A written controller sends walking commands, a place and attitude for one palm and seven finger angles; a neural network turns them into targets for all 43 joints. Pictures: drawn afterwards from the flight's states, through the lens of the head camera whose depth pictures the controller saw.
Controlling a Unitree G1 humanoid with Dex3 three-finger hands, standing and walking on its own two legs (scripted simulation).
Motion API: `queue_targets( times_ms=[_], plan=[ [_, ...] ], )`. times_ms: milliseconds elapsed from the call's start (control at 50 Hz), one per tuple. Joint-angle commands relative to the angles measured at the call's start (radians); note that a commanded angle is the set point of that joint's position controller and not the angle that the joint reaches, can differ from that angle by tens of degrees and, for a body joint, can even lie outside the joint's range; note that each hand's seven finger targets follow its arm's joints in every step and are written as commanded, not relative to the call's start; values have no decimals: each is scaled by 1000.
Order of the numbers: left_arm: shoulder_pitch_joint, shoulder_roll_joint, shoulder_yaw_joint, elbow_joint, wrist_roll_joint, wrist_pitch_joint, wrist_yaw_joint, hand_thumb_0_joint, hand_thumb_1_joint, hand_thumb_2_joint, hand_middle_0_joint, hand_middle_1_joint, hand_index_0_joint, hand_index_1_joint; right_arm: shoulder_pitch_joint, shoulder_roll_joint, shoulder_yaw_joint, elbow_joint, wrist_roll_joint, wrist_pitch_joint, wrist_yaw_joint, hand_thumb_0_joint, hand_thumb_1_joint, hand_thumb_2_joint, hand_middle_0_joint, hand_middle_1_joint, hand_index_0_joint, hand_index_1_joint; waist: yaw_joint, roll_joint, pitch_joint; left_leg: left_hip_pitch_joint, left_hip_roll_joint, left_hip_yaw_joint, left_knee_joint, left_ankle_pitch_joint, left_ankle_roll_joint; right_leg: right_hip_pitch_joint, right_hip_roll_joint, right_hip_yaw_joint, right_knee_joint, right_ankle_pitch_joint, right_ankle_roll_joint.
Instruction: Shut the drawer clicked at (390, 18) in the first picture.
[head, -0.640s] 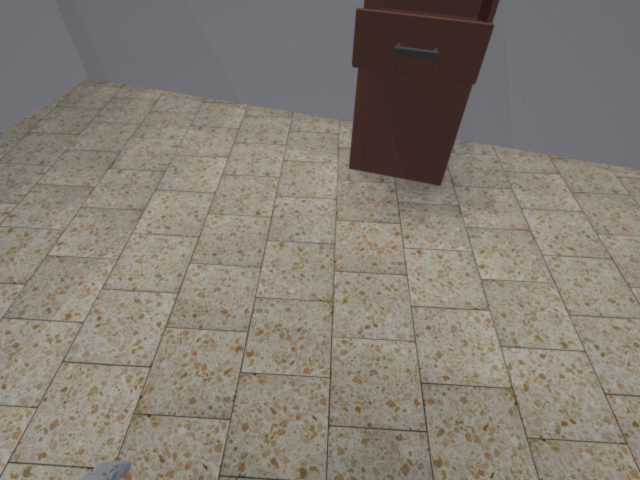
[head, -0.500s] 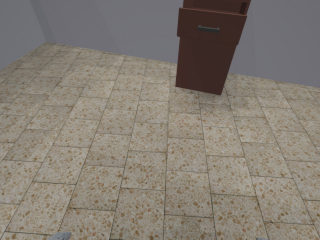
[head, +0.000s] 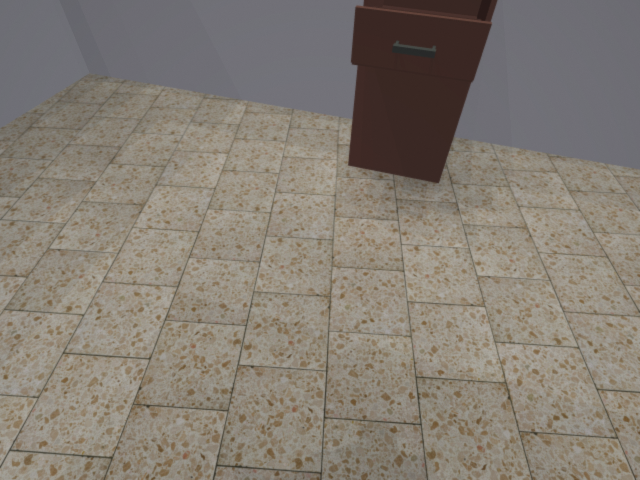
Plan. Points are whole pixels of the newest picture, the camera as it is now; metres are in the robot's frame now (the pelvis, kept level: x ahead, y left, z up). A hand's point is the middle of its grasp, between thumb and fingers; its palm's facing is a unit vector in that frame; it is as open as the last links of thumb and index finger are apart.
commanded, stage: stand and wait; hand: left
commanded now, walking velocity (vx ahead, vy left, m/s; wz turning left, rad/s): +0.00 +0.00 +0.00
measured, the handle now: (414, 48) +1.39 -0.23 -0.02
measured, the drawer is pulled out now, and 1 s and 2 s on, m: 0.28 0.28 0.28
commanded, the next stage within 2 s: look at it before walking up in 0.24 s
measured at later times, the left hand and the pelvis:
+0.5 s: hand out of the picture +0.08 +0.24 -0.16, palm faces -0.03 -0.95 -0.32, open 7.4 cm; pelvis +0.00 +0.00 +0.00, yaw +0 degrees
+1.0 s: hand out of the picture +0.08 +0.24 -0.16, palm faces -0.02 -0.95 -0.32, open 7.4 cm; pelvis +0.02 +0.00 +0.00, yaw -1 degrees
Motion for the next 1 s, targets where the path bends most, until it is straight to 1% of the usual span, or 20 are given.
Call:
queue_targets(
  times_ms=[0, 20, 100, 120, 180, 260, 300, 400, 460, 520, 580, 620, 740, 800, 880, 900, 920, 940, 960, 980],
  plan=[
    [-56, 201, 41, -62, 3, -34, 17, 0, 900, 900, -200, -300, -200, -300, -72, -198, -41, -60, -2, -32, -14, 0, -900, -900, 200, 300, 200, 300, -4, 0, -51, -2, 110, -91, -80, 83, 35, -3, -111, 110, -91, 60, -35],
    [-58, 200, 41, -59, 4, -34, 17, 0, 900, 900, -200, -300, -200, -300, -68, -200, -42, -56, -2, -33, -14, 0, -900, -900, 200, 300, 200, 300, -7, -1, -56, 0, 109, -94, -85, 80, 35, -2, -109, 112, -91, 54, -36],
    [-55, 201, 40, -54, 5, -32, 17, 0, 900, 900, -200, -300, -200, -300, -67, -199, -41, -48, -2, -32, -13, 0, -900, -900, 200, 300, 200, 300, -3, 12, -33, -18, 109, -97, -98, 45, 35, -10, -107, 117, -103, 15, -34],
    [-57, 202, 40, -53, 5, -33, 17, 0, 900, 900, -200, -300, -200, -300, -65, -199, -40, -46, -2, -31, -13, 0, -900, -900, 200, 300, 200, 300, -3, 1, -28, -19, 109, -96, -98, 51, 34, -12, -108, 116, -105, 18, -35],
    [-56, 202, 40, -52, 5, -31, 16, 0, 900, 900, -200, -300, -200, -300, -65, -198, -40, -44, -3, -30, -12, 0, -900, -900, 200, 300, 200, 300, -3, 9, -19, -20, 107, -98, -103, 31, 33, -25, -107, 121, -111, -10, -34],
    [-59, 200, 41, -53, 7, -32, 16, 0, 900, 900, -200, -300, -200, -300, -59, -198, -42, -42, -3, -31, -11, 0, -900, -900, 200, 300, 200, 300, -5, 3, -29, -17, 109, -98, -103, 27, 33, -25, -105, 123, -113, -22, -34],
    [-57, 199, 40, -53, 6, -32, 15, 0, 900, 900, -200, -300, -200, -300, -60, -199, -41, -42, -3, -33, -11, 0, -900, -900, 200, 300, 200, 300, -3, 13, -37, -12, 111, -100, -104, 46, 34, -19, -106, 118, -108, 4, -34],
    [-53, 198, 41, -51, 5, -37, 17, 0, 900, 900, -200, -300, -200, -300, -64, -197, -41, -42, -2, -36, -13, 0, -900, -900, 200, 300, 200, 300, -3, 6, -76, 21, 117, -91, -87, 130, 33, 10, -111, 108, -92, 111, -34],
    [-56, 198, 40, -50, 5, -37, 18, 0, 900, 900, -200, -300, -200, -300, -65, -198, -41, -40, 0, -36, -14, 0, -900, -900, 200, 300, 200, 300, -5, 9, -78, 28, 119, -89, -86, 155, 32, 18, -111, 104, -84, 147, -34],
    [-57, 198, 40, -47, 5, -36, 18, 0, 900, 900, -200, -300, -200, -300, -69, -199, -40, -39, 0, -36, -15, 0, -900, -900, 200, 300, 200, 300, -4, 15, -71, 29, 120, -88, -92, 152, 31, 20, -109, 104, -89, 143, -32],
    [-60, 199, 40, -46, 6, -34, 18, 0, 900, 900, -200, -300, -200, -300, -74, -197, -39, -39, 0, -33, -15, 0, -900, -900, 200, 300, 200, 300, -4, 12, -43, 15, 118, -91, -101, 122, 31, 6, -107, 110, -99, 113, -32],
    [-56, 198, 39, -46, 5, -34, 17, 0, 900, 900, -200, -300, -200, -300, -76, -201, -38, -40, -1, -35, -15, 0, -900, -900, 200, 300, 200, 300, -3, 19, -51, 24, 119, -88, -101, 136, 31, 11, -108, 108, -98, 125, -32],
    [-55, 199, 40, -48, 6, -36, 18, 0, 900, 900, -200, -300, -200, -300, -76, -202, -39, -42, 0, -35, -15, 0, -900, -900, 200, 300, 200, 300, -4, 10, -70, 43, 120, -88, -96, 167, 31, 23, -108, 106, -97, 157, -32],
    [-59, 199, 40, -48, 5, -35, 18, 0, 900, 900, -200, -300, -200, -300, -79, -202, -37, -42, 0, -36, -16, 0, -900, -900, 200, 300, 200, 300, -2, 19, -62, 39, 121, -88, -105, 164, 31, 28, -109, 103, -100, 152, -30],
    [-59, 201, 41, -47, 6, -37, 18, 0, 900, 900, -200, -300, -200, -300, -81, -201, -38, -43, 0, -35, -16, 0, -900, -900, 200, 300, 200, 300, -4, 6, -64, 50, 121, -83, -104, 172, 29, 27, -110, 106, -102, 170, -32],
    [-27, 135, 29, -30, 4, -29, 20, 0, 900, 900, -200, -300, -200, -300, -54, -136, -22, -26, -4, -28, -15, 0, -900, -900, 200, 300, 200, 300, -4, 4, -82, 61, 122, -65, -94, 132, 19, 30, -108, 106, -104, 129, -24],
    [9, 86, 18, -19, 5, -16, 20, 0, 900, 900, -200, -300, -200, -300, -21, -83, -12, -16, -8, -19, -13, 0, -900, -900, 200, 300, 200, 300, -3, 2, -71, 60, 115, -47, -74, 55, 9, 8, -99, 112, -94, 43, -21],
    [31, 79, 20, -18, 9, -7, 16, 0, 900, 900, -200, -300, -200, -300, 10, -74, -13, -15, -10, -12, -12, 0, -900, -900, 200, 300, 200, 300, -4, 5, -66, 50, 114, -39, -64, -58, 10, -15, -88, 126, -89, -82, -27],
    [35, 85, 25, -24, 12, 1, 9, 0, 900, 900, -200, -300, -200, -300, 17, -82, -18, -19, -14, -8, -11, 0, -900, -900, 200, 300, 200, 300, -3, 1, -22, 19, 113, -38, -70, -170, 14, -58, -76, 136, -91, -187, -33],
    [41, 89, 31, -35, 14, 6, 3, 0, 900, 900, -200, -300, -200, -300, 22, -92, -25, -26, -17, -5, -10, 0, -900, -900, 200, 300, 200, 300, -4, 14, 20, -11, 119, -46, -84, -280, 21, -102, -63, 145, -85, -272, -39]
  ],
)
